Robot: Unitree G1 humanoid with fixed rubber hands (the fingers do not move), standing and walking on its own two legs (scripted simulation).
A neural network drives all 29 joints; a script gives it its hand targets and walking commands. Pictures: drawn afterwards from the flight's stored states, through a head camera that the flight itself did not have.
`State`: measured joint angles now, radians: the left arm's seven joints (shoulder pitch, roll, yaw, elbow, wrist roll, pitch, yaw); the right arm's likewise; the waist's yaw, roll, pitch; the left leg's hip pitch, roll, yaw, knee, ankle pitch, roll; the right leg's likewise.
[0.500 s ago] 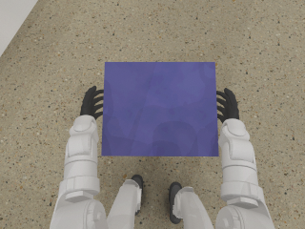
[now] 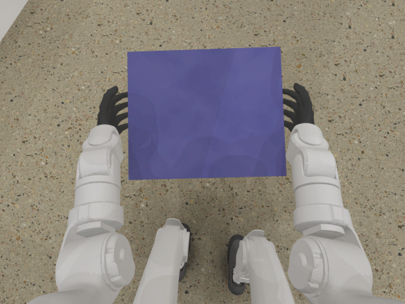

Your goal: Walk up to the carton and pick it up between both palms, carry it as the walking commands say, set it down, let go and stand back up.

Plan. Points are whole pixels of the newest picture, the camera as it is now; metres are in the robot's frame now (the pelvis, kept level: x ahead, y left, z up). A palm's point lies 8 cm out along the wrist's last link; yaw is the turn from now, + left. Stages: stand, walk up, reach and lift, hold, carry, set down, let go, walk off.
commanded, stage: set down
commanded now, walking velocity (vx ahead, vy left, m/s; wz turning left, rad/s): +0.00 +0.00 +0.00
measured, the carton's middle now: (205, 121) +0.48 +0.06 -0.13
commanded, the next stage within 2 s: none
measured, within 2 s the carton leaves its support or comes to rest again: neither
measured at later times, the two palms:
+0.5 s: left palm (126, 131) +0.45 +0.24 -0.15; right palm (284, 127) +0.49 -0.12 -0.15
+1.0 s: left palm (141, 139) +0.47 +0.24 -0.28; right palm (268, 137) +0.51 -0.11 -0.28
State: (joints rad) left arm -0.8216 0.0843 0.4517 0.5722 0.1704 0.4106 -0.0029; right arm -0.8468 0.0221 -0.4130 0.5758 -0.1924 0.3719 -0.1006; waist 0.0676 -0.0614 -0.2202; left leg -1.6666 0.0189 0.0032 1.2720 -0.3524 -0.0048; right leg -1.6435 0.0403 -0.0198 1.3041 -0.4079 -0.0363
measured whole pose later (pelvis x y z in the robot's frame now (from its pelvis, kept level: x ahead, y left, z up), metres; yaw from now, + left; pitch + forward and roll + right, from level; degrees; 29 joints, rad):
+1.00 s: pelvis -0.05 +0.01 -0.15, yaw +0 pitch +29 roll +0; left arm -1.34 0.26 0.31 0.53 -0.08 0.45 0.23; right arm -1.36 -0.25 -0.32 0.53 0.01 0.44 -0.18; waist 0.08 -0.03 0.53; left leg -1.93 0.01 0.02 1.87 -0.46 0.02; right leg -1.90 0.03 -0.01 1.91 -0.53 -0.02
